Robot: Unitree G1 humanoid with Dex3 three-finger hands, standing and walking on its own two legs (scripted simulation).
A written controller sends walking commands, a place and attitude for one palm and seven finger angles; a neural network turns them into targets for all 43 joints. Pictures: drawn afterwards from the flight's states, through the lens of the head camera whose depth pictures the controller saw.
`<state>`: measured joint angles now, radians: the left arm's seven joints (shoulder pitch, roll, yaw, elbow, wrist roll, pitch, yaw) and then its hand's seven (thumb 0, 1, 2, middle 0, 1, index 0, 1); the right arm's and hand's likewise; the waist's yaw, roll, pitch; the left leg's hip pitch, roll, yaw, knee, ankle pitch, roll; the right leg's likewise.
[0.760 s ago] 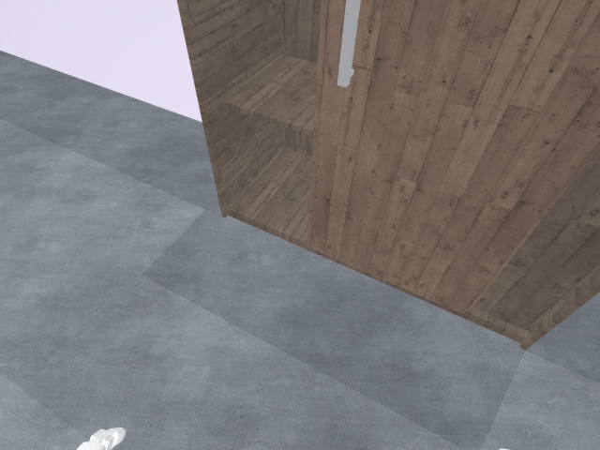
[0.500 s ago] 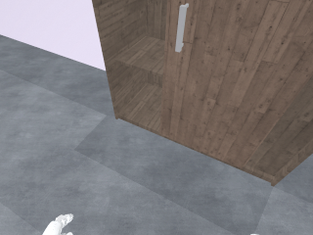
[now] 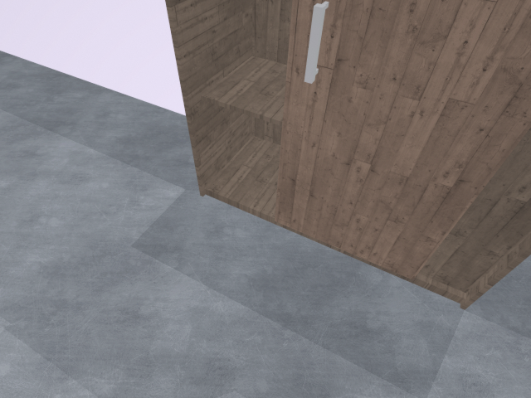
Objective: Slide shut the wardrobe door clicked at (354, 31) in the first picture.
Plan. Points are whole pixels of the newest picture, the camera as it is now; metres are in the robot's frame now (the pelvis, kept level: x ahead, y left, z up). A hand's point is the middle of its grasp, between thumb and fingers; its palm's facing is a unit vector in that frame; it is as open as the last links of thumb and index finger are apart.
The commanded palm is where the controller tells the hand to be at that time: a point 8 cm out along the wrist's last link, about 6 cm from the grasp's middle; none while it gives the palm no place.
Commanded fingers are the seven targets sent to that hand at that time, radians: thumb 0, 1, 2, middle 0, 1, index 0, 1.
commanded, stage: stand and wait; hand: right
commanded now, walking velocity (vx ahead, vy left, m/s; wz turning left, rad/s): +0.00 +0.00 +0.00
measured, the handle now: (317, 43) +0.93 -0.08 +0.13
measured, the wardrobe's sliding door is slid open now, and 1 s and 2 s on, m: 0.41 0.41 0.41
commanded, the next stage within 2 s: look at it before walking up in 0.22 s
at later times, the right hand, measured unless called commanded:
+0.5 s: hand out of the picture +0.07 -0.25 -0.16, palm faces -0.04 +0.95 -0.32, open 7.4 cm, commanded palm none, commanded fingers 0.00 -0.90 -0.90 0.20 0.30 0.20 0.30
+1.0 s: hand out of the picture +0.08 -0.25 -0.16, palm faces -0.04 +0.94 -0.34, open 7.4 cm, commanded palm none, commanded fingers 0.00 -0.90 -0.90 0.20 0.30 0.20 0.30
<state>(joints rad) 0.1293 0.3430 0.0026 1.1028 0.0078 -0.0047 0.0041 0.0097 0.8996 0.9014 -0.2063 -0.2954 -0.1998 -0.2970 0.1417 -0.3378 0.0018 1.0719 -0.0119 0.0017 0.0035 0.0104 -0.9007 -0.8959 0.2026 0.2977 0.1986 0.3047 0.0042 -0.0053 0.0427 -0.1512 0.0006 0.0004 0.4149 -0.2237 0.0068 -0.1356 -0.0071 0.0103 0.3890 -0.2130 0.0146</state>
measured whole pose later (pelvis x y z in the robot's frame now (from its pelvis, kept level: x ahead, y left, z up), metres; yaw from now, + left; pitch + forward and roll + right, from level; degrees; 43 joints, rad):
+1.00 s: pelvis +0.00 -0.01 +0.00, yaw +2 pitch -2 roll +0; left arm 0.10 0.33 0.01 1.10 0.01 -0.01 0.01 0.01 0.90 0.90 -0.21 -0.30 -0.20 -0.30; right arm 0.15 -0.33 0.00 1.07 -0.01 0.01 0.00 0.01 -0.90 -0.90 0.20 0.30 0.20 0.30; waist -0.01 0.00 0.03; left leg -0.16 0.00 -0.03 0.40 -0.20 -0.01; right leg -0.14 -0.01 -0.02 0.38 -0.21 0.00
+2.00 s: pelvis +0.02 -0.04 +0.00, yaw +34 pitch -1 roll +3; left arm 0.36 0.19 0.02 0.96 0.01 -0.04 0.03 0.01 0.90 0.90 -0.21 -0.30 -0.20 -0.30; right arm 0.27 -0.30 -0.12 0.92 -0.04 0.05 0.05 0.01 -0.91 -0.90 0.20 0.30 0.19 0.30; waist -0.01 0.05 -0.02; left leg -0.63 -0.01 -0.05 1.17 -0.19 -0.04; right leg -0.05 -0.03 -0.12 0.35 -0.30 -0.05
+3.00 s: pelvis +0.33 +0.24 -0.02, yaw +69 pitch -1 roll +1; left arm 0.09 0.14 0.02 0.89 0.03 -0.08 0.00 0.00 0.90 0.90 -0.21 -0.30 -0.20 -0.30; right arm 0.37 -0.21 -0.09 1.04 -0.02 -0.01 0.01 0.01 -0.91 -0.90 0.20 0.30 0.19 0.30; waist -0.06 0.05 0.08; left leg -0.40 0.00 0.00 1.26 -0.44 0.00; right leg -0.31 -0.10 -0.20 0.61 -0.27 -0.03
